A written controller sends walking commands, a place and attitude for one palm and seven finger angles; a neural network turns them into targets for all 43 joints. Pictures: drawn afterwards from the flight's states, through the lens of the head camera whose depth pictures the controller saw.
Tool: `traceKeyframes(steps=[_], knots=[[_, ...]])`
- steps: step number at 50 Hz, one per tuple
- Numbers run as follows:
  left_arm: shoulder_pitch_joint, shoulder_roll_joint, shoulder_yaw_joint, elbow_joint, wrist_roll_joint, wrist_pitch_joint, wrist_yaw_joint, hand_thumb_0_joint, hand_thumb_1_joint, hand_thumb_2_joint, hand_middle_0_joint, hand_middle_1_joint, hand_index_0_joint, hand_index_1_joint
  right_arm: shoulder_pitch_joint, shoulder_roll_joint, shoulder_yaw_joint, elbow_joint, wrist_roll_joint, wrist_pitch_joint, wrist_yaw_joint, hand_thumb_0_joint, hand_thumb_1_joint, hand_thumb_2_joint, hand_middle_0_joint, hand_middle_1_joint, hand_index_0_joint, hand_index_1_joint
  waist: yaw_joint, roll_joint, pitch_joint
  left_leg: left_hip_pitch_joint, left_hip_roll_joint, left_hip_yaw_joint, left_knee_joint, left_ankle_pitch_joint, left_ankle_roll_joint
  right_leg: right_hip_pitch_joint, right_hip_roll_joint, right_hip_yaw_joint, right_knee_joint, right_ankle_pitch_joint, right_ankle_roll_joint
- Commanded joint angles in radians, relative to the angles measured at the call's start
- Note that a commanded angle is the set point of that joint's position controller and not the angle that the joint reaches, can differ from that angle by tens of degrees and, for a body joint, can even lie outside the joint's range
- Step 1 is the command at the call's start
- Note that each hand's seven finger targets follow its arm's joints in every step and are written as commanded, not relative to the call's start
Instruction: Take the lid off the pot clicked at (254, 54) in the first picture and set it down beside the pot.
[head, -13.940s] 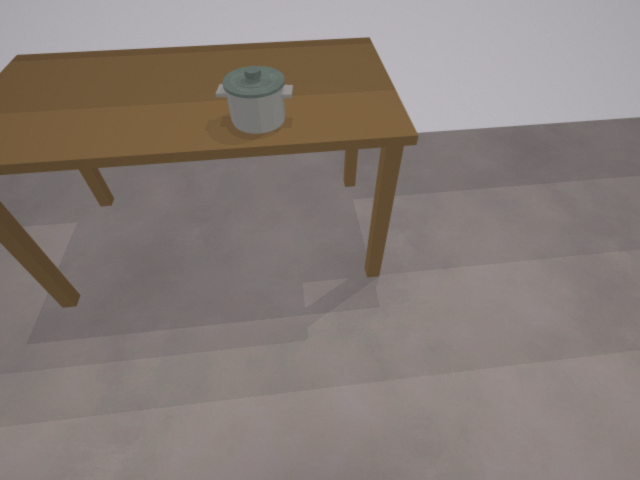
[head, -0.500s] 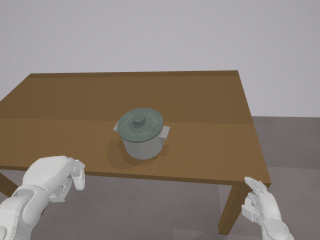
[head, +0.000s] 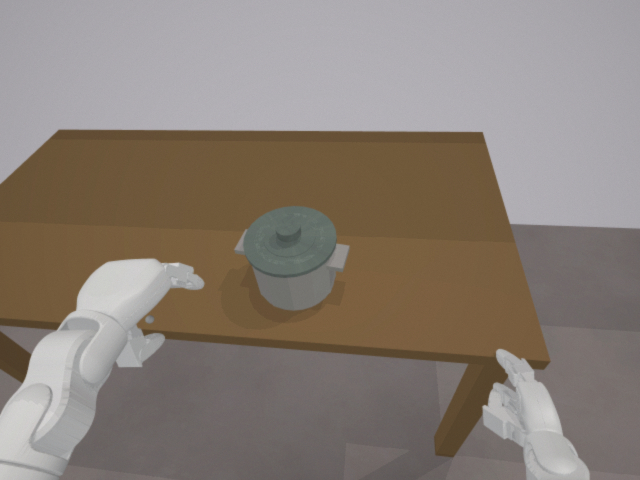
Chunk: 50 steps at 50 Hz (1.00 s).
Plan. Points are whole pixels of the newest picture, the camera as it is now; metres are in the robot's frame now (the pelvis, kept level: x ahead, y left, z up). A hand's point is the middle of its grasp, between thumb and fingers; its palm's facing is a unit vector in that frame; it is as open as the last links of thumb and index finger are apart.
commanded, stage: reach forward and open the fingers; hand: left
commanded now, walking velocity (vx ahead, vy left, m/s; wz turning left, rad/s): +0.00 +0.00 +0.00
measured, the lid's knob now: (288, 229) +0.48 +0.12 +0.02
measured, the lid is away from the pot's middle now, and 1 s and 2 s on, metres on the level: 0.00 0.00 0.00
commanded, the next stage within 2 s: move the open hand above the knob in 0.12 s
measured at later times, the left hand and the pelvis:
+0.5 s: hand (173, 269) +0.33 +0.23 +0.10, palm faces -0.20 -0.10 -0.98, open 10.0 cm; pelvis +0.01 -0.01 +0.00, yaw +0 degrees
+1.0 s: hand (230, 249) +0.37 +0.17 +0.09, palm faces -0.22 -0.04 -0.97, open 9.9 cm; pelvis +0.01 -0.01 +0.00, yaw +0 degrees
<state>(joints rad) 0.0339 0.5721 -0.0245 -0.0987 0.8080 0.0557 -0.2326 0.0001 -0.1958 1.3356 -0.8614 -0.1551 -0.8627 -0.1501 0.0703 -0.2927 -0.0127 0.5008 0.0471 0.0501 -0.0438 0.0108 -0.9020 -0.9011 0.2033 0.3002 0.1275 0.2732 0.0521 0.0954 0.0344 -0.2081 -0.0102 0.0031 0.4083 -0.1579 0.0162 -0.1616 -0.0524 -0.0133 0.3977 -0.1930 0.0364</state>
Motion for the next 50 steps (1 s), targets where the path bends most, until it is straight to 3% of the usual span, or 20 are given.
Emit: traceKeyframes(steps=[1,3,9,11,13,15,18,23,24,27,29,30,33,36,39,42,43,45,48,50], knots=[[-0.355,0.375,0.219,-0.157,0.052,-0.014,0.037,0.0,-0.264,1.365,-0.831,-0.081,-0.831,-0.081,-0.131,-0.088,0.003,-0.094,-0.014,-0.006,-0.001,0.0,-0.9,-0.9,0.2,0.3,0.2,0.3,0.001,0.012,-0.191,0.07,0.001,-0.033,-0.096,-0.002,0.017,0.004,0.053,-0.031,-0.062,-0.045,-0.066],[-0.397,0.445,0.298,-0.127,0.055,-0.017,0.056,0.0,-0.263,1.364,-0.83,-0.081,-0.83,-0.081,-0.129,-0.084,0.004,-0.092,-0.01,-0.004,-0.007,0.0,-0.9,-0.9,0.2,0.3,0.2,0.3,0.011,0.021,-0.187,0.064,0.002,-0.033,-0.083,0.004,0.021,0.014,0.056,-0.021,-0.06,-0.046,-0.073],[-0.301,0.117,0.026,-0.084,-0.032,0.003,0.007,0.0,-0.262,1.36,-0.83,-0.081,-0.83,-0.081,-0.12,-0.069,-0.003,-0.122,0.0,-0.013,0.027,0.0,-0.9,-0.9,0.2,0.3,0.2,0.3,-0.018,0.01,-0.214,0.103,0.0,-0.012,-0.063,0.081,0.014,-0.014,0.049,-0.043,-0.049,0.046,-0.061],[-0.293,0.136,0.017,-0.036,-0.015,0.03,-0.012,0.0,-0.264,1.367,-0.831,-0.081,-0.831,-0.081,-0.111,-0.088,-0.007,-0.118,0.005,0.004,0.031,0.0,-0.9,-0.9,0.2,0.3,0.2,0.3,-0.027,-0.041,-0.156,0.065,-0.001,-0.006,-0.067,0.031,0.014,-0.039,0.052,-0.04,-0.064,0.022,-0.056],[-0.413,0.261,0.098,0.009,0.005,0.072,-0.022,0.0,-0.264,1.367,-0.831,-0.081,-0.831,-0.081,-0.118,-0.109,-0.005,-0.11,0.012,0.01,0.024,0.0,-0.9,-0.9,0.2,0.3,0.2,0.3,-0.032,-0.062,-0.126,0.024,-0.005,-0.005,-0.069,-0.021,0.016,-0.037,0.054,-0.027,-0.062,-0.021,-0.06],[-0.57,0.387,0.168,-0.096,0.038,0.057,-0.021,0.0,-0.264,1.367,-0.831,-0.081,-0.831,-0.081,-0.136,-0.102,0.005,-0.119,0.002,0.005,0.01,0.0,-0.9,-0.9,0.2,0.3,0.2,0.3,-0.011,0.002,-0.247,0.066,-0.016,-0.015,-0.063,0.024,0.026,0.025,0.045,-0.022,-0.04,-0.001,-0.063],[-0.622,0.444,0.233,-0.219,0.025,0.017,-0.01,0.0,-0.264,1.367,-0.831,-0.081,-0.831,-0.081,-0.139,-0.081,0.008,-0.129,-0.009,-0.029,0.007,0.0,-0.9,-0.9,0.2,0.3,0.2,0.3,0.002,0.108,-0.379,0.147,-0.018,-0.031,-0.03,0.154,0.031,0.086,0.042,-0.01,-0.014,0.111,-0.073],[-0.304,0.145,0.047,0.229,-0.023,0.075,-0.051,0.0,-0.264,1.367,-0.831,-0.081,-0.831,-0.081,-0.076,-0.095,0.001,-0.1,0.025,-0.003,0.039,0.0,-0.9,-0.9,0.2,0.3,0.2,0.3,-0.03,-0.115,-0.073,-0.007,-0.009,0.006,-0.035,0.043,0.015,-0.055,0.058,-0.039,-0.042,0.075,-0.057],[-0.379,0.114,-0.025,0.176,-0.02,0.087,-0.068,0.0,-0.264,1.367,-0.831,-0.081,-0.831,-0.081,-0.092,-0.104,0.005,-0.106,0.025,0.011,0.045,0.0,-0.9,-0.9,0.2,0.3,0.2,0.3,-0.041,-0.11,-0.086,-0.01,-0.012,0.018,-0.05,0.004,0.014,-0.055,0.054,-0.042,-0.047,0.04,-0.05],[-0.575,0.157,-0.044,-0.076,0.003,0.083,-0.075,0.0,-0.264,1.367,-0.831,-0.081,-0.831,-0.081,-0.143,-0.09,-0.002,-0.151,0.018,0.003,0.041,0.0,-0.9,-0.9,0.2,0.3,0.2,0.3,-0.037,-0.02,-0.229,0.069,-0.021,-0.001,-0.041,0.023,0.027,-0.011,0.043,-0.026,-0.034,0.042,-0.056],[-0.701,0.322,0.082,-0.216,0.021,0.04,-0.056,0.0,-0.264,1.367,-0.831,-0.081,-0.831,-0.081,-0.145,-0.08,0.005,-0.154,0.0,-0.022,0.024,0.0,-0.9,-0.9,0.2,0.3,0.2,0.3,-0.02,0.041,-0.383,0.147,-0.026,-0.016,-0.022,0.118,0.039,0.062,0.043,-0.014,-0.008,0.109,-0.062],[-0.729,0.39,0.146,-0.208,0.03,0.023,-0.042,0.0,-0.264,1.367,-0.831,-0.081,-0.831,-0.081,-0.128,-0.078,0.006,-0.134,-0.005,-0.024,0.015,0.0,-0.9,-0.9,0.2,0.3,0.2,0.3,-0.019,0.061,-0.394,0.161,-0.021,-0.023,-0.019,0.147,0.038,0.067,0.043,-0.014,-0.009,0.134,-0.065],[-0.653,0.404,0.22,0.039,0.041,0.027,-0.002,0.0,-0.264,1.367,-0.831,-0.081,-0.831,-0.081,-0.072,-0.085,0.011,-0.082,0.0,-0.005,0.005,0.0,-0.9,-0.9,0.2,0.3,0.2,0.3,-0.021,0.009,-0.286,0.092,-0.014,-0.018,-0.026,0.133,0.028,0.041,0.051,-0.026,-0.022,0.121,-0.07],[-0.542,0.146,0.008,0.239,0.017,0.08,0.002,0.0,-0.264,1.367,-0.831,-0.081,-0.831,-0.081,-0.077,-0.081,0.015,-0.077,0.023,0.017,0.028,0.0,-0.9,-0.9,0.2,0.3,0.2,0.3,-0.031,-0.059,-0.121,0.007,-0.006,0.004,-0.045,0.015,0.012,-0.059,0.052,-0.044,-0.034,0.022,-0.061],[-0.607,-0.016,-0.181,0.105,0.006,0.123,-0.034,0.0,-0.264,1.367,-0.831,-0.081,-0.831,-0.081,-0.131,-0.076,0.005,-0.129,0.032,0.018,0.054,0.0,-0.9,-0.9,0.2,0.3,0.2,0.3,-0.048,-0.021,-0.199,0.053,-0.01,0.007,-0.048,0.007,0.014,-0.052,0.047,-0.041,-0.021,0.016,-0.063],[-0.798,0.125,-0.114,-0.041,0.04,0.113,-0.036,0.0,-0.264,1.367,-0.831,-0.081,-0.831,-0.081,-0.146,-0.076,0.004,-0.137,0.018,0.011,0.039,0.0,-0.9,-0.9,0.2,0.3,0.2,0.3,-0.051,0.019,-0.312,0.113,-0.019,-0.017,-0.033,0.045,0.024,-0.018,0.046,-0.028,-0.009,0.049,-0.068],[-0.867,0.257,-0.005,-0.058,0.054,0.104,-0.024,0.0,-0.264,1.367,-0.831,-0.081,-0.831,-0.081,-0.138,-0.086,0.004,-0.123,0.012,0.009,0.029,0.0,-0.9,-0.9,0.2,0.3,0.2,0.3,-0.047,-0.001,-0.329,0.116,-0.014,-0.025,-0.03,0.049,0.026,0.004,0.048,-0.022,-0.006,0.05,-0.07],[-0.913,0.351,0.085,0.079,0.088,0.096,0.001,0.0,-0.264,1.367,-0.831,-0.081,-0.831,-0.081,-0.106,-0.084,0.018,-0.088,0.009,0.009,0.005,0.0,-0.9,-0.9,0.2,0.3,0.2,0.3,-0.04,0.004,-0.319,0.097,-0.018,-0.023,-0.029,0.054,0.027,0.002,0.05,-0.025,-0.001,0.04,-0.073],[-0.852,0.29,0.079,0.201,0.07,0.098,0.032,0.0,-0.264,1.367,-0.831,-0.081,-0.831,-0.081,-0.086,-0.079,0.019,-0.069,0.02,0.019,0.004,0.0,-0.9,-0.9,0.2,0.3,0.2,0.3,-0.028,-0.025,-0.282,0.057,-0.011,-0.011,-0.033,0.065,0.022,0.011,0.048,-0.028,0.001,0.056,-0.075],[-0.796,0.126,-0.049,0.248,0.052,0.121,0.03,0.0,-0.264,1.367,-0.831,-0.081,-0.831,-0.081,-0.092,-0.068,0.022,-0.08,0.025,0.022,0.022,0.0,-0.9,-0.9,0.2,0.3,0.2,0.3,-0.029,-0.021,-0.261,0.055,-0.008,-0.006,-0.03,0.071,0.015,-0.022,0.046,-0.039,0.012,0.069,-0.073]])
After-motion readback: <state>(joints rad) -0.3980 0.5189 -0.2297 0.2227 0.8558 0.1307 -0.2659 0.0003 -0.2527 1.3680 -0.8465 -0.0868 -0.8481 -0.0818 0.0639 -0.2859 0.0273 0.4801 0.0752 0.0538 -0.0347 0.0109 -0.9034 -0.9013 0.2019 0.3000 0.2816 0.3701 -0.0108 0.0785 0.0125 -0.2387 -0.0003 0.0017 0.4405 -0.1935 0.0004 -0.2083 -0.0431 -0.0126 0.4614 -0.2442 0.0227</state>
